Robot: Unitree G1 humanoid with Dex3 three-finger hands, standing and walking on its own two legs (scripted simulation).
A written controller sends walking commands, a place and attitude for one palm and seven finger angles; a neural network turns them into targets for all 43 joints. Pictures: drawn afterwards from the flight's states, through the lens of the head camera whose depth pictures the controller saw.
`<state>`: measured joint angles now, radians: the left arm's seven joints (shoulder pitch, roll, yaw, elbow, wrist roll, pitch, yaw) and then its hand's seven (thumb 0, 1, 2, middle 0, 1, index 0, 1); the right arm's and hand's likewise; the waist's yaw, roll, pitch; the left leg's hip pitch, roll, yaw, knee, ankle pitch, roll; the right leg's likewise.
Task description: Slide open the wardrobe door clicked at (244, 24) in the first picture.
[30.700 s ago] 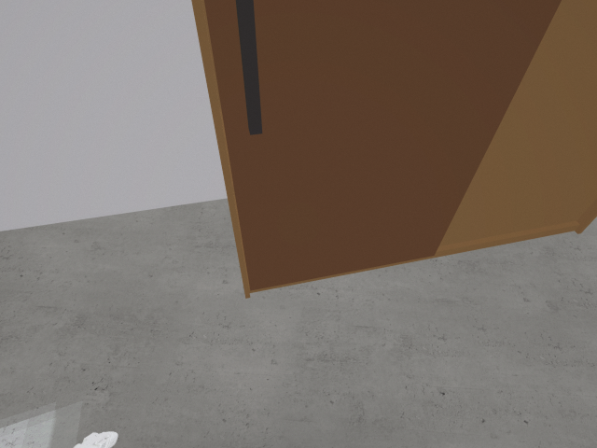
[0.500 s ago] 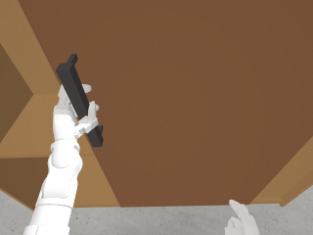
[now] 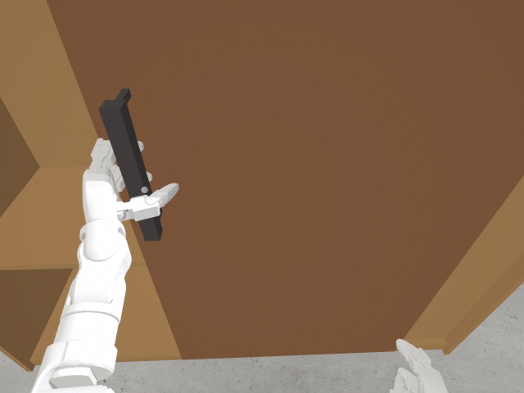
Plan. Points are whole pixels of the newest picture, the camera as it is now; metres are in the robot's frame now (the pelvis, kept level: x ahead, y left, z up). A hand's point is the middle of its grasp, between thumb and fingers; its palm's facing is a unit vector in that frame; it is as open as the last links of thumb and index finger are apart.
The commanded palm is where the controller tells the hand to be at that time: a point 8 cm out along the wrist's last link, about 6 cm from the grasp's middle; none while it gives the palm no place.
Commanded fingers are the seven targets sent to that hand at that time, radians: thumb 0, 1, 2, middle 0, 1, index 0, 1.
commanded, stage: loosen the grip on the handle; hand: left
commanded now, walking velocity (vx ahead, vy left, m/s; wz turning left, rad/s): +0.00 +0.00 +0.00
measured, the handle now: (140, 172) +0.40 +0.23 +0.16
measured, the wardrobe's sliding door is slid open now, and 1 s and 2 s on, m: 0.53 0.53 0.53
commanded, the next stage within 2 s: slip the hand off the handle in 0.32 s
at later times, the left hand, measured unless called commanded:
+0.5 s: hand (149, 197) +0.36 +0.20 +0.14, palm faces +0.31 -0.94 -0.16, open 15.0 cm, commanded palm +0.33 +0.26 +0.13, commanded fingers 0.00 -0.55 0.20 -0.25 -1.15 -0.25 -1.15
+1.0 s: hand (130, 190) +0.37 +0.24 +0.15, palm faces +0.22 -0.96 -0.15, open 14.3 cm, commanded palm +0.34 +0.32 +0.13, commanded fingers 0.00 -0.55 0.20 -0.25 -1.15 -0.25 -1.15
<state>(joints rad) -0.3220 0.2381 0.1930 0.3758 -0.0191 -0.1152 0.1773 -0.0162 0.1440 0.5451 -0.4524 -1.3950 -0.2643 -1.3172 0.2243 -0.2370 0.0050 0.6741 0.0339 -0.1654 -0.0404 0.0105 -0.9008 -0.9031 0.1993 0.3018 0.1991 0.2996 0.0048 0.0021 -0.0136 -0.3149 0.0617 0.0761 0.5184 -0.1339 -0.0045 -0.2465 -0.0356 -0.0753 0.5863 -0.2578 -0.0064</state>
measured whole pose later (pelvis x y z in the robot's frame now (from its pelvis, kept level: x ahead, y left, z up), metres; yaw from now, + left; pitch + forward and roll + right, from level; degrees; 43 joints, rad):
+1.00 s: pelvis +0.04 +0.00 -0.01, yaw -4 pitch +2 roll -1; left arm -0.15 0.36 0.31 0.26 -0.18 -0.25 -0.09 -0.01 -0.56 0.20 -0.64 -1.25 -0.32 -1.19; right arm 0.22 -0.23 0.04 0.67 0.04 -0.12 -0.13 0.01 -0.90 -0.90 0.20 0.30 0.20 0.30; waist 0.05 0.02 -0.06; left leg -0.45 0.01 -0.03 0.69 -0.27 -0.01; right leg -0.37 0.01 -0.02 0.68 -0.34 -0.01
